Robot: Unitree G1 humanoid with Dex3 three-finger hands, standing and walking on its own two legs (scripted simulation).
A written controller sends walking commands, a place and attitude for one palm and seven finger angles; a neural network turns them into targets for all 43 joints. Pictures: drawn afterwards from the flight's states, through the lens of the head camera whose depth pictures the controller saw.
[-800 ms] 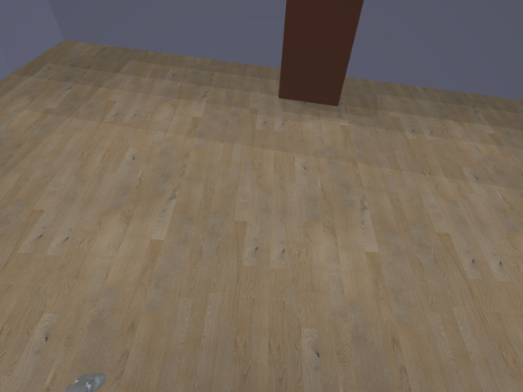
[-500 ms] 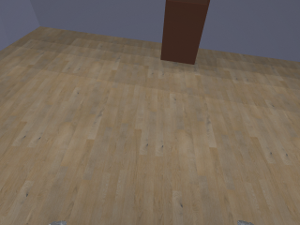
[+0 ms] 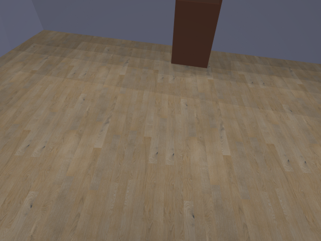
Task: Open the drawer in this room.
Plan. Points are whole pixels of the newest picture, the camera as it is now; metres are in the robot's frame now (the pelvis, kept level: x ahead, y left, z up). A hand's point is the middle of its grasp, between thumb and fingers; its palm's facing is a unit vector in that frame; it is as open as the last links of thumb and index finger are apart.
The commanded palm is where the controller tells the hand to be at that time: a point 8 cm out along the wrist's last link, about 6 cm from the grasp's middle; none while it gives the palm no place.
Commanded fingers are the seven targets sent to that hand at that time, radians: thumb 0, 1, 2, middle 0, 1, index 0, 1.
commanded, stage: stand and wait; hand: left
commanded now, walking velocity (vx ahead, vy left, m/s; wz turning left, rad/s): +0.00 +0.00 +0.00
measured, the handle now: out of the picture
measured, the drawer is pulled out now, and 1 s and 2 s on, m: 0.00 0.00 0.00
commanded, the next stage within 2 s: turn or walk to find it in 0.10 s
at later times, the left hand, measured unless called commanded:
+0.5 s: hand out of the picture +0.03 +0.21 -0.18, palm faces +0.00 -0.97 -0.25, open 7.3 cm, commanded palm none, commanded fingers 0.00 0.90 0.90 -0.20 -0.30 -0.20 -0.30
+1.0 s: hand out of the picture +0.06 +0.24 -0.16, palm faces +0.02 -0.94 -0.34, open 7.3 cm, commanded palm none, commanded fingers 0.00 0.90 0.90 -0.20 -0.30 -0.20 -0.30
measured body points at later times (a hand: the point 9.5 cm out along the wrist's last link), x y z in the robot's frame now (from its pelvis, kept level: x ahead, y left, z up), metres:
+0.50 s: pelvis -0.01 +0.00 +0.00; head +0.00 +0.00 +0.45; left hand +0.03 +0.26 -0.16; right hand +0.05 -0.26 -0.15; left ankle +0.01 +0.11 -0.74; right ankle +0.01 -0.13 -0.74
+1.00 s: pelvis +0.00 -0.01 +0.00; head +0.01 -0.01 +0.45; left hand +0.06 +0.29 -0.13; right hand +0.09 -0.30 -0.13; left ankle +0.01 +0.11 -0.74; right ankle +0.01 -0.13 -0.74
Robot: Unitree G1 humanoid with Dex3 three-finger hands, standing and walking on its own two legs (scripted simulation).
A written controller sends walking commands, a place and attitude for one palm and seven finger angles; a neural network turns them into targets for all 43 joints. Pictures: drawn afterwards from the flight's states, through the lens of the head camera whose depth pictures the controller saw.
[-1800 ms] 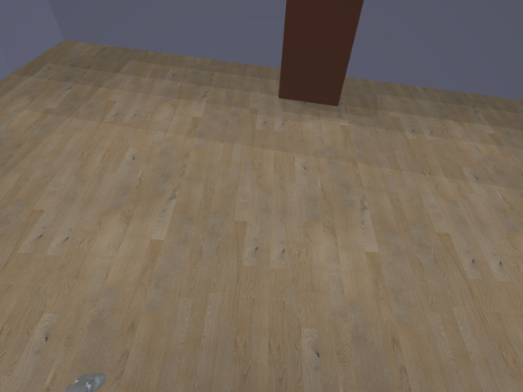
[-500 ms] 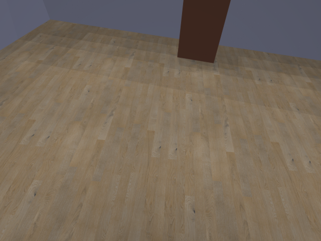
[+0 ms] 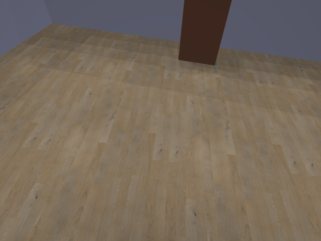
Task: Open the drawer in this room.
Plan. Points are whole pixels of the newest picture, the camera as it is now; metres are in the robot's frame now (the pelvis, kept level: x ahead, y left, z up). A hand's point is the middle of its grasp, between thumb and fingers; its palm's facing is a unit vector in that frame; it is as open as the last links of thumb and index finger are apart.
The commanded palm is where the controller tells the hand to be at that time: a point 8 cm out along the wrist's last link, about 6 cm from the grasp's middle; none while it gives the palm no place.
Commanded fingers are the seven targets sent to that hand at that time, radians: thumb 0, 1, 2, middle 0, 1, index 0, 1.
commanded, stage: stand and wait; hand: left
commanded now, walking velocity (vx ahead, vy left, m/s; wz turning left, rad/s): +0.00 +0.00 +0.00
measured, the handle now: out of the picture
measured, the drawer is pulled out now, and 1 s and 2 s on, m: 0.00 0.00 0.00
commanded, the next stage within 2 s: turn or walk to find it in 0.02 s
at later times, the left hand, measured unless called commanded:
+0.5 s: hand out of the picture +0.06 +0.21 -0.17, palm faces +0.00 -0.96 -0.29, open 7.3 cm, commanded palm none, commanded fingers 0.00 0.90 0.90 -0.20 -0.30 -0.20 -0.30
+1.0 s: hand out of the picture +0.05 +0.19 -0.19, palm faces -0.04 -0.99 -0.16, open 7.3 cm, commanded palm none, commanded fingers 0.00 0.90 0.90 -0.20 -0.30 -0.20 -0.30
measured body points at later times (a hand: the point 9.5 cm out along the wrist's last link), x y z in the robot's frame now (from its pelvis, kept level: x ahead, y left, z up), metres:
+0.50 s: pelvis +0.01 -0.01 +0.00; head +0.02 -0.01 +0.45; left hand +0.06 +0.26 -0.14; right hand +0.08 -0.27 -0.15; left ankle +0.01 +0.12 -0.74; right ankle +0.00 -0.12 -0.74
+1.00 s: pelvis +0.07 +0.01 -0.01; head +0.06 +0.03 +0.44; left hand +0.06 +0.25 -0.18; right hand +0.03 -0.22 -0.16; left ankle +0.01 +0.12 -0.74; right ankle +0.02 -0.10 -0.71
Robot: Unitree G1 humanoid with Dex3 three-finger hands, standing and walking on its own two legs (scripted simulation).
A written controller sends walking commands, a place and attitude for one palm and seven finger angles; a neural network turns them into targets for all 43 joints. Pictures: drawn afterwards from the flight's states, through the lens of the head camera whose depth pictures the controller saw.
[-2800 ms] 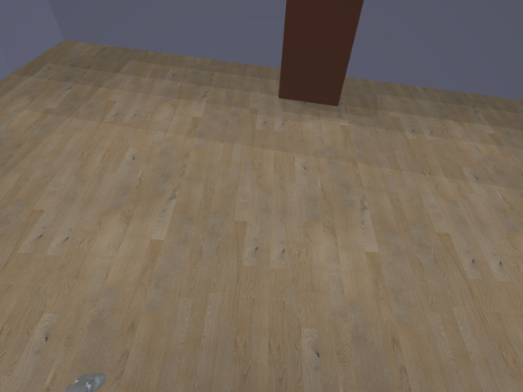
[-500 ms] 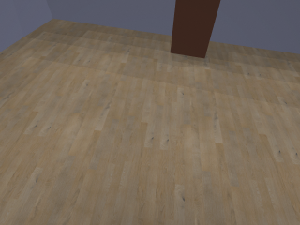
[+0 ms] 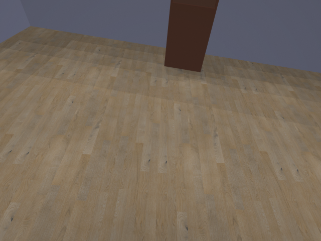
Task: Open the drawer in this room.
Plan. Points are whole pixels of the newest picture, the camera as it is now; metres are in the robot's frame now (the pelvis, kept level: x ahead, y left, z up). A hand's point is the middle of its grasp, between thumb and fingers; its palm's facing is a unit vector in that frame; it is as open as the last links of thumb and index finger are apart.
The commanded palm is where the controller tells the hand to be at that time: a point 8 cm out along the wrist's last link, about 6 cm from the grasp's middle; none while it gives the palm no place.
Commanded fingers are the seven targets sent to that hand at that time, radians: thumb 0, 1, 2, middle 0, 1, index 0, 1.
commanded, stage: stand and wait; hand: left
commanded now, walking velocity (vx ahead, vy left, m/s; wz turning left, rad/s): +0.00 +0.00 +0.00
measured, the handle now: out of the picture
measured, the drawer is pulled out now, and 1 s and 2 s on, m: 0.00 0.00 0.00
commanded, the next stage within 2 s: turn or walk to find it in 0.32 s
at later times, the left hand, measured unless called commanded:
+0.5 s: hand out of the picture +0.08 +0.18 -0.18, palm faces +0.11 -0.98 -0.19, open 7.2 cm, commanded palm none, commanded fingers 0.00 0.90 0.90 -0.20 -0.30 -0.20 -0.30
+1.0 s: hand out of the picture +0.01 +0.21 -0.17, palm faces +0.09 -0.97 -0.24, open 7.3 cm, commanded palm none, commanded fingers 0.00 0.90 0.90 -0.20 -0.30 -0.20 -0.30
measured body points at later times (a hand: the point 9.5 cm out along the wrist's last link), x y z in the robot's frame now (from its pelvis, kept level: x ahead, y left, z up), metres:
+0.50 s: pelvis +0.05 +0.00 +0.00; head +0.06 +0.01 +0.45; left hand +0.08 +0.23 -0.16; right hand +0.06 -0.22 -0.15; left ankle -0.05 +0.10 -0.73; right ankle +0.06 -0.11 -0.73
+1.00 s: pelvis +0.02 +0.00 +0.01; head +0.02 +0.01 +0.46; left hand +0.01 +0.26 -0.15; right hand +0.05 -0.25 -0.14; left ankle -0.05 +0.10 -0.73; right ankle +0.06 -0.11 -0.73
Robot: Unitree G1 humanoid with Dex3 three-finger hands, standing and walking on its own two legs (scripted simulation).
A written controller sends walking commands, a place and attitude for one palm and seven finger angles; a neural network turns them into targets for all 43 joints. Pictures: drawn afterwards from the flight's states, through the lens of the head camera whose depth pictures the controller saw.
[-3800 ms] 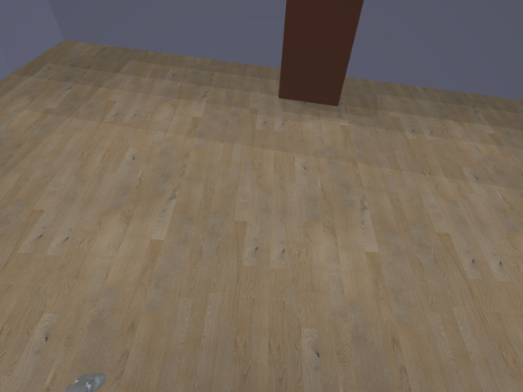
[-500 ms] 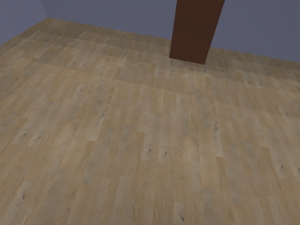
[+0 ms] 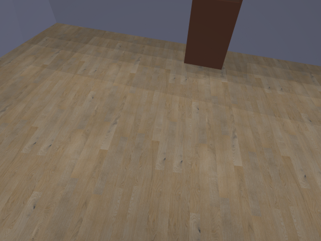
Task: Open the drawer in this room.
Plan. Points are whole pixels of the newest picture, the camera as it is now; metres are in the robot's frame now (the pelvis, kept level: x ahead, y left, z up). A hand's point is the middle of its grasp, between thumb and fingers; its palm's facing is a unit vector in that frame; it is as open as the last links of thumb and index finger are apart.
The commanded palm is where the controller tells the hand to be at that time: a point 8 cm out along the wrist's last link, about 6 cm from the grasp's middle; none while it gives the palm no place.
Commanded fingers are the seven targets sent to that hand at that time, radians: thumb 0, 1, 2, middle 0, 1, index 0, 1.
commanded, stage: stand and wait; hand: left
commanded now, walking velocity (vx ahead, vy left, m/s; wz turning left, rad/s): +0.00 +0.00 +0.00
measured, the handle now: out of the picture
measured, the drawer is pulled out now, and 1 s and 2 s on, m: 0.00 0.00 0.00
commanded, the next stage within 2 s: turn or walk to find it in 0.02 s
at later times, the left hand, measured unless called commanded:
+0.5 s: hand out of the picture +0.00 +0.17 -0.18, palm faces +0.08 -0.98 -0.21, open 7.3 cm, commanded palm none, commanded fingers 0.00 0.90 0.90 -0.20 -0.30 -0.20 -0.30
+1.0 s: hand out of the picture +0.01 +0.19 -0.18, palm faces +0.07 -0.97 -0.25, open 7.3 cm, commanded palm none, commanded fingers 0.00 0.90 0.90 -0.20 -0.30 -0.20 -0.30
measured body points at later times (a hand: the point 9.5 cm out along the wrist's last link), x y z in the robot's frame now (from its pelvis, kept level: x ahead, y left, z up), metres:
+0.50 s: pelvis -0.02 -0.01 -0.01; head +0.00 -0.01 +0.44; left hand +0.00 +0.22 -0.16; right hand +0.01 -0.23 -0.17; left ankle -0.07 +0.10 -0.74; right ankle +0.03 -0.12 -0.74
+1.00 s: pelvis +0.00 -0.02 +0.00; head +0.00 -0.01 +0.45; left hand +0.00 +0.24 -0.16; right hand +0.01 -0.27 -0.16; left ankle -0.07 +0.10 -0.74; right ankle +0.03 -0.12 -0.74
